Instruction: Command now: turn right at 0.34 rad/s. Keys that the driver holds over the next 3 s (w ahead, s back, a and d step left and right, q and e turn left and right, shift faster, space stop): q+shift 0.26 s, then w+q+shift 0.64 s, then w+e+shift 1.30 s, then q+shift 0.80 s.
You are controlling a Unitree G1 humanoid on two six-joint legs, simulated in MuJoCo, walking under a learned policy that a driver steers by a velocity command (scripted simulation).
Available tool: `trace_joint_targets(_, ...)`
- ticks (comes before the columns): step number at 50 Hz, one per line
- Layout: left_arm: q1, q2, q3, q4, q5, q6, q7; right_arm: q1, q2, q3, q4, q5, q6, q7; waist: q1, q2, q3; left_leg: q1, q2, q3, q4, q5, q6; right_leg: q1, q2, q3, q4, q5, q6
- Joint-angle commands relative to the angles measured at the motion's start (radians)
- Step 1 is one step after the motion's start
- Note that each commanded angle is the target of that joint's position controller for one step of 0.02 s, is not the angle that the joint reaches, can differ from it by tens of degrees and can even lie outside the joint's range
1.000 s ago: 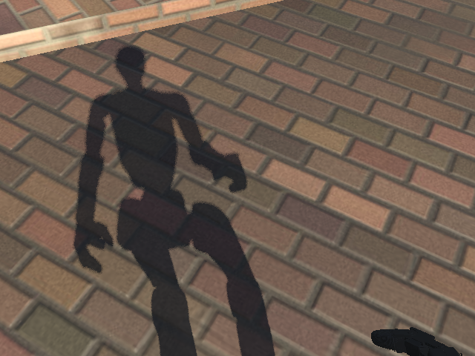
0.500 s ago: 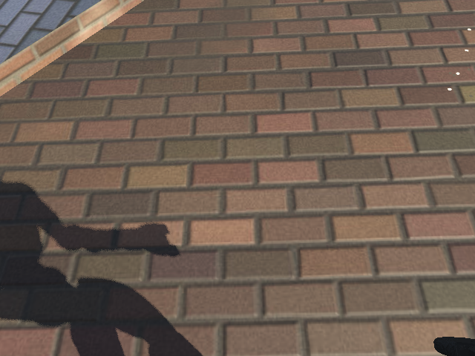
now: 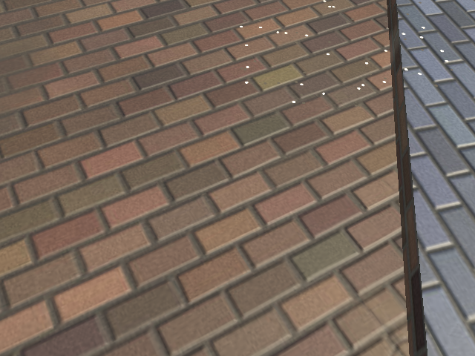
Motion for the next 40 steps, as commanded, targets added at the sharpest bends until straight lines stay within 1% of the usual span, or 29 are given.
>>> trace_joint_targets(1, -0.066, 0.001, -0.018, -0.098, 0.021, -0.031, 0.005, 0.005, -0.192, -0.042, -0.043, 0.01, -0.007, 0.02, -0.02, 0.181, -0.144, 0.178, 0.229, -0.203, -0.091, 0.325, 0.216, 0.026, 0.003, -0.007, -0.176, -0.071, 0.0)
trace_joint_targets(3, -0.034, -0.024, -0.029, -0.062, 0.027, -0.034, 0.007, -0.027, -0.161, -0.026, -0.035, 0.022, -0.016, 0.046, 0.002, 0.213, -0.143, 0.093, 0.199, -0.185, -0.085, 0.312, 0.2, 0.196, 0.002, -0.046, -0.378, -0.058, -0.011)
trace_joint_targets(4, -0.022, -0.016, -0.026, -0.046, 0.026, -0.034, 0.008, -0.015, -0.161, -0.023, -0.026, 0.03, -0.018, 0.055, 0.004, 0.225, -0.129, 0.076, 0.188, -0.197, -0.071, 0.312, 0.195, 0.252, 0.02, -0.066, -0.48, -0.015, -0.011)
trace_joint_targets(6, 0.013, 0.016, -0.01, -0.017, 0.018, -0.037, 0.01, 0.007, -0.209, -0.034, -0.014, 0.06, -0.016, 0.062, 0.03, 0.226, -0.099, 0.045, 0.173, -0.229, -0.01, 0.363, 0.166, 0.372, 0.068, -0.1, -0.755, 0.177, -0.043)
trace_joint_targets(7, 0.02, 0.058, 0.001, -0.016, 0.014, -0.039, 0.014, 0.038, -0.218, -0.036, -0.01, 0.069, -0.021, 0.061, 0.025, 0.213, -0.115, -0.003, 0.164, -0.258, 0.009, 0.337, 0.124, 0.469, 0.037, -0.058, -0.792, 0.251, -0.074)
trace_joint_targets(8, 0.059, 0.106, 0.013, -0.02, 0.016, -0.036, 0.026, 0.048, -0.185, -0.025, -0.024, 0.05, -0.031, 0.064, 0.027, 0.129, -0.18, -0.088, 0.131, -0.248, 0.073, 0.195, 0.061, 0.606, -0.087, 0.029, -0.735, 0.45, -0.116)
trace_joint_targets(9, 0.039, 0.18, 0.032, -0.021, 0.034, -0.022, 0.036, 0.07, -0.115, -0.008, -0.042, 0.037, -0.046, 0.073, -0.004, -0.107, -0.196, -0.257, 0.026, -0.135, 0.196, -0.086, -0.011, 0.68, -0.254, 0.127, -0.667, 0.674, -0.219)
trace_joint_targets(10, 0.019, 0.147, 0.035, -0.017, 0.042, -0.02, 0.029, 0.037, -0.139, -0.015, -0.05, 0.053, -0.045, 0.066, 0.039, -0.209, -0.194, -0.295, -0.012, -0.035, 0.333, -0.305, -0.054, 0.577, -0.339, 0.181, -0.721, 0.618, -0.32)
trace_joint_targets(11, -0.001, 0.1, 0.022, -0.034, 0.052, -0.032, 0.026, 0.016, -0.19, -0.036, -0.052, 0.06, -0.033, 0.06, 0.064, -0.184, -0.161, -0.333, 0.004, -0.059, 0.536, -0.402, -0.075, 0.541, -0.354, 0.19, -0.752, 0.625, -0.356)
trace_joint_targets(12, -0.032, 0.069, 0.012, -0.034, 0.052, -0.042, 0.028, 0.034, -0.191, -0.05, -0.045, 0.062, -0.013, 0.053, 0.046, -0.166, -0.139, -0.375, 0.012, -0.074, 0.676, -0.416, -0.089, 0.517, -0.344, 0.154, -0.761, 0.645, -0.352)
trace_joint_targets(13, -0.086, 0.052, 0.008, -0.036, 0.038, -0.054, 0.026, 0.074, -0.179, -0.055, -0.035, 0.057, 0.012, 0.043, 0.017, -0.155, -0.112, -0.38, 0.03, -0.088, 0.716, -0.379, -0.105, 0.482, -0.313, 0.083, -0.764, 0.635, -0.325)
trace_joint_targets(15, -0.045, 0.054, 0.015, -0.008, 0.011, -0.076, 0.025, 0.042, -0.156, -0.048, -0.066, 0.051, 0.031, 0.05, 0.046, -0.138, -0.096, -0.443, 0.081, -0.074, 0.71, -0.233, -0.105, 0.497, -0.306, 0.07, -0.877, 0.109, -0.292)
trace_joint_targets(17, -0.026, 0.064, 0.019, 0.009, 0.005, -0.094, 0.025, -0.006, -0.144, -0.044, -0.107, 0.058, 0.023, 0.066, 0.064, -0.141, -0.063, -0.5, 0.092, -0.06, 0.666, -0.175, -0.092, 0.524, -0.316, 0.093, -0.951, -0.148, -0.272)
trace_joint_targets(21, -0.023, 0.098, 0.037, 0.031, 0.009, -0.128, 0.01, -0.028, -0.114, -0.032, -0.145, 0.057, 0.001, 0.092, 0.057, -0.09, -0.043, -0.456, 0.118, -0.052, 0.506, -0.147, -0.044, 0.551, -0.329, -0.01, -0.976, -0.126, -0.24)
trace_joint_targets(24, -0.044, 0.124, 0.048, 0.044, 0.001, -0.141, -0.016, -0.009, -0.119, -0.028, -0.149, 0.062, 0.002, 0.099, 0.032, -0.08, -0.01, -0.368, 0.123, -0.008, 0.453, -0.192, -0.007, 0.501, -0.332, -0.096, -0.983, -0.132, -0.23)
trace_joint_targets(25, -0.012, 0.111, 0.034, 0.058, 0.087, -0.127, -0.027, -0.023, -0.156, -0.034, -0.158, -0.033, 0.032, 0.137, 0.034, -0.083, -0.037, -0.264, 0.073, 0.072, 0.362, -0.215, 0.016, 0.471, -0.313, -0.177, -0.966, -0.226, -0.187)
trace_joint_targets(26, -0.006, 0.115, 0.036, 0.068, 0.086, -0.118, -0.033, -0.022, -0.161, -0.039, -0.154, -0.027, 0.038, 0.149, 0.034, -0.102, -0.019, -0.178, 0.042, 0.126, 0.34, -0.204, 0.03, 0.414, -0.296, -0.211, -0.93, -0.238, -0.175)
trace_joint_targets(27, -0.021, 0.124, 0.036, 0.071, 0.073, -0.109, -0.035, 0.043, -0.154, -0.04, -0.13, -0.014, 0.035, 0.147, -0.012, -0.074, -0.014, -0.058, 0.004, 0.163, 0.296, -0.178, 0.048, 0.343, -0.28, -0.259, -0.832, -0.19, -0.166)
trace_joint_targets(28, -0.027, 0.113, 0.03, 0.071, 0.067, -0.105, -0.038, 0.191, -0.17, -0.053, -0.073, -0.009, 0.027, 0.134, -0.088, 0.014, -0.06, 0.119, -0.064, 0.176, 0.281, -0.203, 0.068, 0.266, -0.232, -0.324, -0.587, 0.032, -0.156)
trace_joint_targets(29, -0.089, 0.07, 0.013, 0.047, 0.07, -0.103, -0.043, 0.463, -0.232, -0.079, 0.014, -0.004, 0.016, 0.11, -0.233, 0.24, -0.122, 0.333, -0.052, 0.026, 0.196, -0.343, 0.112, 0.089, -0.161, -0.379, -0.112, 0.222, -0.133)
trace_joint_targets(30, -0.181, -0.089, -0.034, -0.057, 0.068, -0.112, -0.055, 0.451, -0.352, -0.08, -0.011, 0.01, 0.005, 0.095, -0.187, 0.551, -0.077, 0.367, 0.202, -0.599, -0.108, -0.684, 0.205, -0.332, 0.007, -0.253, 0.201, -0.259, -0.08)
trace_joint_targets(31, -0.276, -0.024, -0.031, -0.11, 0.088, -0.123, -0.055, 0.352, -0.358, -0.079, -0.082, 0.012, -0.001, 0.089, -0.189, 0.366, -0.074, 0.336, 0.297, -0.893, -0.303, -0.726, 0.266, -0.462, 0.013, -0.043, 0.282, -0.173, -0.074)
trace_joint_targets(32, -0.273, 0.02, -0.025, -0.098, 0.083, -0.135, -0.061, 0.309, -0.33, -0.071, -0.078, -0.002, -0.004, 0.076, -0.142, 0.235, -0.029, 0.312, 0.323, -0.829, -0.258, -0.661, 0.269, -0.484, -0.044, -0.019, 0.268, -0.066, -0.081)
trace_joint_targets(33, -0.202, 0.044, -0.025, -0.055, 0.081, -0.143, -0.062, 0.293, -0.3, -0.063, -0.075, -0.007, -0.01, 0.069, -0.092, 0.149, -0.02, 0.24, 0.289, -0.713, -0.211, -0.557, 0.249, -0.406, -0.083, -0.021, 0.179, 0.025, -0.084)
trace_joint_targets(34, -0.129, 0.059, -0.023, -0.015, 0.086, -0.143, -0.061, 0.253, -0.279, -0.055, -0.082, -0.004, -0.017, 0.066, -0.041, 0.123, -0.018, 0.166, 0.226, -0.606, -0.202, -0.478, 0.225, -0.306, -0.103, -0.029, 0.108, 0.068, -0.077)
trace_joint_targets(35, -0.085, 0.062, -0.025, 0.011, 0.09, -0.133, -0.063, 0.22, -0.255, -0.044, -0.09, -0.001, -0.029, 0.061, -0.012, 0.143, -0.017, 0.103, 0.173, -0.541, -0.226, -0.44, 0.215, -0.231, -0.107, -0.034, 0.061, 0.11, -0.065)
trace_joint_targets(36, -0.086, 0.061, -0.028, 0.02, 0.087, -0.117, -0.066, 0.216, -0.238, -0.036, -0.086, 0.002, -0.04, 0.061, -0.004, 0.145, -0.006, 0.069, 0.14, -0.497, -0.246, -0.386, 0.218, -0.2, -0.099, -0.049, 0.035, 0.153, -0.053)
trace_joint_targets(38, -0.147, 0.047, -0.037, 0.011, 0.076, -0.095, -0.067, 0.254, -0.228, -0.034, -0.065, 0.009, -0.058, 0.065, -0.009, 0.103, 0.036, 0.054, 0.107, -0.454, -0.281, -0.281, 0.237, -0.214, -0.085, -0.071, -0.058, 0.208, -0.032)
trace_joint_targets(40, -0.232, 0.032, -0.048, -0.008, 0.063, -0.093, -0.07, 0.3, -0.232, -0.04, -0.044, 0.011, -0.068, 0.067, -0.032, 0.073, 0.059, 0.082, 0.086, -0.436, -0.291, -0.168, 0.245, -0.23, -0.058, -0.087, -0.192, 0.263, -0.019)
